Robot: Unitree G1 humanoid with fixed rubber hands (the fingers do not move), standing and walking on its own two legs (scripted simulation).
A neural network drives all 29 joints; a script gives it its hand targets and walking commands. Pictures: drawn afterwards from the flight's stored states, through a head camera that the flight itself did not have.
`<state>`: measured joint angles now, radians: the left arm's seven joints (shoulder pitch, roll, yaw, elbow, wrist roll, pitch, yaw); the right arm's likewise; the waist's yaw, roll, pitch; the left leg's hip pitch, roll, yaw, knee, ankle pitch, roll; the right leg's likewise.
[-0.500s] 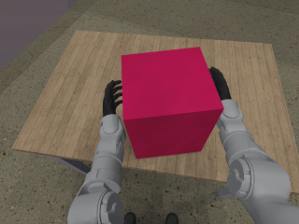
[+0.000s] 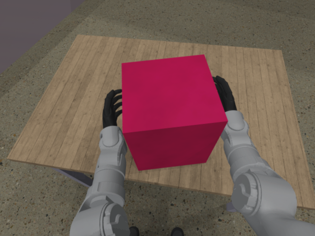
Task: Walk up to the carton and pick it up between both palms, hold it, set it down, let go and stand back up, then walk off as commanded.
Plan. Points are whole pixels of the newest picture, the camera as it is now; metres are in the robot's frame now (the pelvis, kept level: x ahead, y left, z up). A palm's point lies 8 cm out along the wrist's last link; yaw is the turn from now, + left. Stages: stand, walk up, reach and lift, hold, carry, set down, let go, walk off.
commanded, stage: set down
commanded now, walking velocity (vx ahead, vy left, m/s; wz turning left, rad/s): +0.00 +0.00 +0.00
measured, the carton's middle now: (168, 118) +0.42 +0.05 -0.01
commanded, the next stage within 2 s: none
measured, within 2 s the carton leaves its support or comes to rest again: neither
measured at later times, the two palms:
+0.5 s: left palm (112, 123) +0.37 +0.19 +0.02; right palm (226, 108) +0.45 -0.10 +0.03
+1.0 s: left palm (104, 124) +0.37 +0.22 +0.00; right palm (224, 106) +0.48 -0.10 +0.01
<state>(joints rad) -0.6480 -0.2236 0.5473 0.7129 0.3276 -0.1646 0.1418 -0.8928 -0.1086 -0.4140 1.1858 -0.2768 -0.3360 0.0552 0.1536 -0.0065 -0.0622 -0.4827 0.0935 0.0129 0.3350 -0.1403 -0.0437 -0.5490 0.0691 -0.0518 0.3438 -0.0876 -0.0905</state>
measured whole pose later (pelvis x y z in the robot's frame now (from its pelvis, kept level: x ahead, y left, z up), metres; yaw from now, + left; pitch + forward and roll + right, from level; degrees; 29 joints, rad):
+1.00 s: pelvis +0.00 +0.02 -0.01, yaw -2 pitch +23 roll -1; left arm -0.64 -0.07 0.22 0.80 0.03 -0.16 0.25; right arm -0.95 -0.31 0.09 1.29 0.24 -0.30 0.03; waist 0.21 0.02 -0.14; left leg -0.70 0.11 0.02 0.49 -0.20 -0.07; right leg -0.72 0.08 -0.04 0.39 -0.08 -0.07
